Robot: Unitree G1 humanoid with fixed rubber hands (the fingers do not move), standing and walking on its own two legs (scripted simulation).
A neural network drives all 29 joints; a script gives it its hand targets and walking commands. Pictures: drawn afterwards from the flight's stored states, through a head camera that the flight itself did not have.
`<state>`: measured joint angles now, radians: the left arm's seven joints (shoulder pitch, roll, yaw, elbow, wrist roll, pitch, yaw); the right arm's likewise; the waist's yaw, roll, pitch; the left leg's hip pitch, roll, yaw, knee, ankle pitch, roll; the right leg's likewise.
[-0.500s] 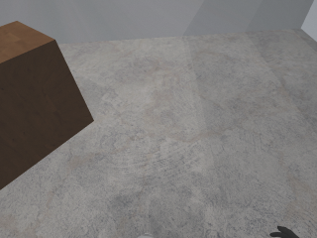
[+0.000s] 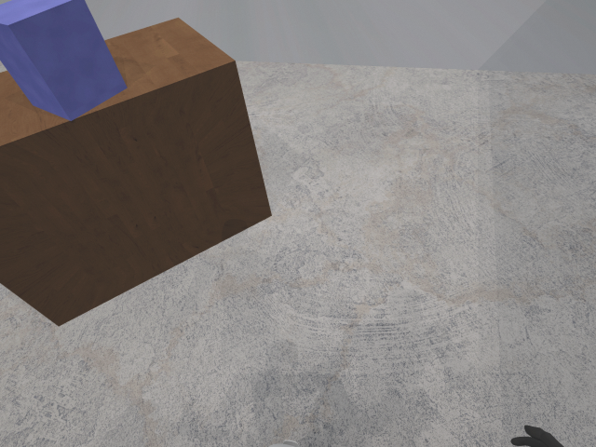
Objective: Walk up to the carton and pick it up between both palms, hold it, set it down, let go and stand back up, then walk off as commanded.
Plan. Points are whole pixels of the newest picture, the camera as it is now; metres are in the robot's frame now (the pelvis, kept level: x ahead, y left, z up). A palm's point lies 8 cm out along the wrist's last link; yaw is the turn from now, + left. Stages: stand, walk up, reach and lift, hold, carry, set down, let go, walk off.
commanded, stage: walk up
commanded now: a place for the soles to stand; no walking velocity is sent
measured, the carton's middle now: (55, 55) +1.09 +0.72 +0.11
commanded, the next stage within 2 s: none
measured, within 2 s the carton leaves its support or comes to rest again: neither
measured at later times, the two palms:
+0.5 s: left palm out of the picture +0.13 +0.39 -0.07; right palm (465, 346) +0.31 -0.22 -0.11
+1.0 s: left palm (6, 425) +0.20 +0.48 -0.08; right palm (376, 267) +0.47 -0.10 -0.11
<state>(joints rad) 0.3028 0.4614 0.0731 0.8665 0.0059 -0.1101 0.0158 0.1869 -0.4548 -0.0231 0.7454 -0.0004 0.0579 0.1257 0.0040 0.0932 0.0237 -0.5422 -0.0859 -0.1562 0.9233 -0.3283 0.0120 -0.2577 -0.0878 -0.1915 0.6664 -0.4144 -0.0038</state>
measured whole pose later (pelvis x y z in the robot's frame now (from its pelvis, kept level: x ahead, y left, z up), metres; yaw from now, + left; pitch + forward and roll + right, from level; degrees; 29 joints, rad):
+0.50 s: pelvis +0.13 +0.05 -0.01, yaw +12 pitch -1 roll +0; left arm 0.28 0.43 0.05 0.86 0.01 -0.13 0.01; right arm 0.20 -0.45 -0.02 0.75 0.00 0.04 0.09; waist 0.00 0.07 0.04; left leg -0.48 -0.10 -0.10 0.94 -0.37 0.02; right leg -0.36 -0.09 -0.13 0.76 -0.38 0.00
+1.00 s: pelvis +0.25 +0.14 -0.01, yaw +22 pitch -1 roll +0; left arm 0.27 0.46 0.05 0.86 0.01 -0.11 0.00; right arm 0.20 -0.44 -0.02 0.76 0.00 0.01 0.08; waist -0.01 0.04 0.06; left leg -0.42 -0.09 -0.08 0.78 -0.34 0.04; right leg -0.39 -0.09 -0.09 0.80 -0.47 0.02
